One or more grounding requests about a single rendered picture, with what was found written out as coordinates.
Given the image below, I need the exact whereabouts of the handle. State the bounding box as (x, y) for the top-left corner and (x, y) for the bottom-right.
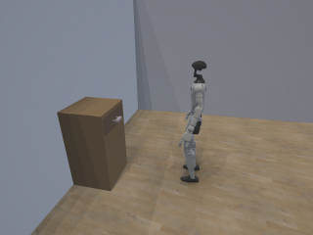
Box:
(112, 116), (122, 122)

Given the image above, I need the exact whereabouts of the cabinet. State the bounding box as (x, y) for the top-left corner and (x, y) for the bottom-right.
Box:
(57, 97), (127, 191)

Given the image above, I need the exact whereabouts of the robot right shin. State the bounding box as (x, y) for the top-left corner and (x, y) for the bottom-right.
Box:
(191, 147), (197, 166)

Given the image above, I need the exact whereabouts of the left robot hand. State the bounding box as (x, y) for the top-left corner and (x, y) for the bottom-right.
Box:
(179, 132), (192, 150)

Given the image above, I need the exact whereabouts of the humanoid robot torso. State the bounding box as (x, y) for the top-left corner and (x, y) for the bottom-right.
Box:
(190, 81), (206, 126)

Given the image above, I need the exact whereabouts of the left robot upper arm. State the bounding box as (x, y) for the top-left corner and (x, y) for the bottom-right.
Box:
(194, 84), (203, 112)

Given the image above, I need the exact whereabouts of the drawer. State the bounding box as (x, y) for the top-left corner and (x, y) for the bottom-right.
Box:
(103, 104), (123, 137)

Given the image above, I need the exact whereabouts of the right robot hand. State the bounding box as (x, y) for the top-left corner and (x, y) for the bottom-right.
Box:
(185, 111), (193, 121)

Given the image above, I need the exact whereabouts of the left robot forearm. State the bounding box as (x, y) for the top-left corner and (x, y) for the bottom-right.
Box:
(187, 107), (201, 134)

